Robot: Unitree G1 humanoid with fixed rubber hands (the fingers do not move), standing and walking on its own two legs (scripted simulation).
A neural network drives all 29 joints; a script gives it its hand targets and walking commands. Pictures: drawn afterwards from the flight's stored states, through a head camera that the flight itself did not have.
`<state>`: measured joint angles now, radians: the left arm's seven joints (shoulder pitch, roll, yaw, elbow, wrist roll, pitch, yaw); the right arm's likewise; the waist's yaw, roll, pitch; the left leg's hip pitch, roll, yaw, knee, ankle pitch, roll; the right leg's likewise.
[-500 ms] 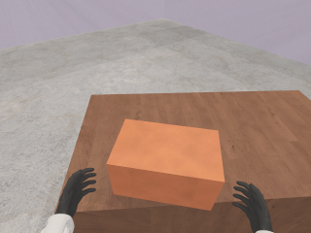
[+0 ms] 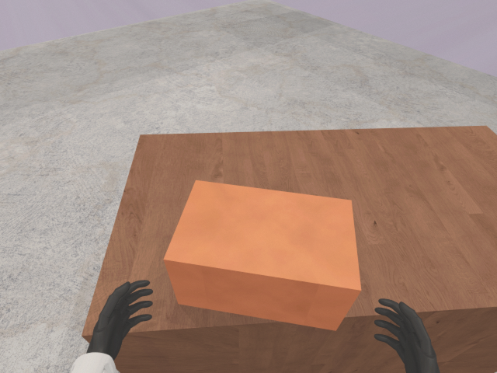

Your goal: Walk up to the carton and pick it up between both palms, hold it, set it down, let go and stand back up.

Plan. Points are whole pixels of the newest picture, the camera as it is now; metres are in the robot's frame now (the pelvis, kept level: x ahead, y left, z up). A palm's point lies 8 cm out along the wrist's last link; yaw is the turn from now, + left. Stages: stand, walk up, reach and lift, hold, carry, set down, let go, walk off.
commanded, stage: set down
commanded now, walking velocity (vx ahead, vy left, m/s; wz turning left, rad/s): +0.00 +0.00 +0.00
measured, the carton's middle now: (263, 252) +0.36 +0.00 -0.03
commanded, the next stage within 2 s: let go in 1.18 s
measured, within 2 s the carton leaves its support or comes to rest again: neither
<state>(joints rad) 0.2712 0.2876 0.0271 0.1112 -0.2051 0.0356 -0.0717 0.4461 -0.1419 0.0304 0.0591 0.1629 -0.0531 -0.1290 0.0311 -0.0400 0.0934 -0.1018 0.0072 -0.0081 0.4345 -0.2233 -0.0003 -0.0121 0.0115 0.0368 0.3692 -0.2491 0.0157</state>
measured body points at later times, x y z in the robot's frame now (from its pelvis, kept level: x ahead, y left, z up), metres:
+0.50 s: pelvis +0.00 +0.00 +0.00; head +0.00 +0.02 +0.45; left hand +0.18 +0.24 -0.04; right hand +0.18 -0.21 -0.02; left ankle +0.02 +0.11 -0.74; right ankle -0.02 -0.13 -0.74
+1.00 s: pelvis +0.00 +0.00 +0.00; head +0.00 +0.01 +0.45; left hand +0.16 +0.25 -0.07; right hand +0.18 -0.21 -0.06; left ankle +0.02 +0.11 -0.74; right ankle -0.02 -0.13 -0.74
